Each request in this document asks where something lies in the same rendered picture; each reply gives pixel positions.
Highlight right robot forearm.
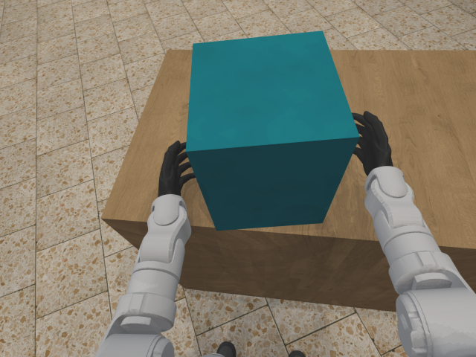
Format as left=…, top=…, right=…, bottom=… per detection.
left=364, top=166, right=476, bottom=297

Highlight robot left upper arm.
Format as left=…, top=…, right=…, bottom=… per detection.
left=96, top=334, right=175, bottom=357

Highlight carton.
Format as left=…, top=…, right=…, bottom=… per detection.
left=186, top=30, right=360, bottom=231

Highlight robot right upper arm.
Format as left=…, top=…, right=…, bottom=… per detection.
left=396, top=287, right=476, bottom=357

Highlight left robot forearm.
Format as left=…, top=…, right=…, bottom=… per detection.
left=94, top=194, right=191, bottom=357

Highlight robot right hand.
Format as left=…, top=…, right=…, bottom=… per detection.
left=351, top=111, right=393, bottom=176

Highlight robot left hand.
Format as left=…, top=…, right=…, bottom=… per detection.
left=158, top=141, right=195, bottom=197

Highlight pedestal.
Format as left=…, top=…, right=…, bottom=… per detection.
left=101, top=50, right=476, bottom=312

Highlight left robot foot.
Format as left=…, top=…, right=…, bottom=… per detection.
left=216, top=341, right=236, bottom=357

